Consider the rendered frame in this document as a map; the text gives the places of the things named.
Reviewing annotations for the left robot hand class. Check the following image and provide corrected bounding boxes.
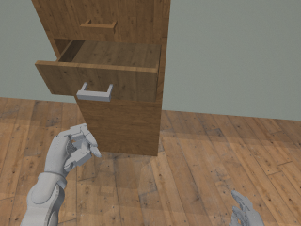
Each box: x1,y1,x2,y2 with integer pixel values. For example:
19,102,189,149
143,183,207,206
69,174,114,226
44,123,102,178

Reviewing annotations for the right robot hand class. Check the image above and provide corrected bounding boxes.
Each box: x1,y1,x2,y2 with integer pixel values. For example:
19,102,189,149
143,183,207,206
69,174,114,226
229,190,265,226

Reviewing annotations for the drawer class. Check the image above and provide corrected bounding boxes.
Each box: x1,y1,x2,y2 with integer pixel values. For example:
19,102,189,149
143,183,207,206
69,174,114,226
35,40,162,103

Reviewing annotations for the left robot forearm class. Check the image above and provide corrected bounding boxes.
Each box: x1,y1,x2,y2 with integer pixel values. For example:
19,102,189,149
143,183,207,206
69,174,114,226
20,171,67,226

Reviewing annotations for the cabinet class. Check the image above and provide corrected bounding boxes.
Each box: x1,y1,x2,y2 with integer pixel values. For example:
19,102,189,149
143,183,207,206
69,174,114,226
31,0,171,156

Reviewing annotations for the handle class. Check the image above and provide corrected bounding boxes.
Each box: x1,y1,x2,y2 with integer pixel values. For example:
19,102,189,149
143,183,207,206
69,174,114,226
80,24,116,35
76,82,114,102

